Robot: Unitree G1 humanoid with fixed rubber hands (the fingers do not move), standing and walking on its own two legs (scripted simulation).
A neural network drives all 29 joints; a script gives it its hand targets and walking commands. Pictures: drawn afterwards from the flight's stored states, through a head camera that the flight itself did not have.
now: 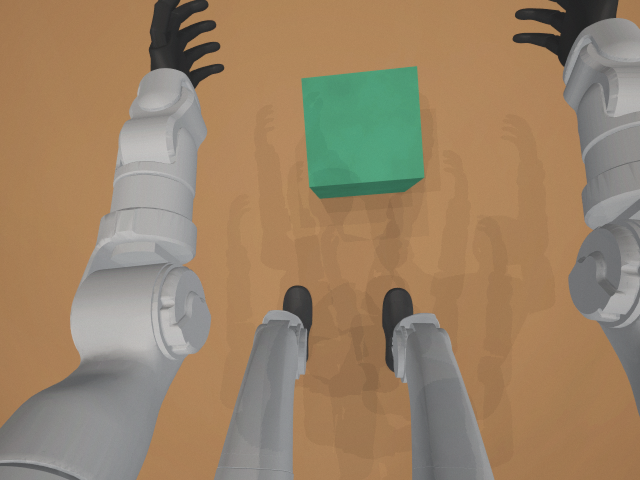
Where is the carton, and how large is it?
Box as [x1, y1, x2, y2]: [301, 66, 423, 198]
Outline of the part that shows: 416,66 301,78 309,186 319,198 404,191 423,177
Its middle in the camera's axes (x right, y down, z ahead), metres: +0.09 -0.21 +0.83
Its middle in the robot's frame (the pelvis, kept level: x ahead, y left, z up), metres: +0.56 -0.01 -0.53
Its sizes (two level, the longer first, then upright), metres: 0.210 0.200 0.250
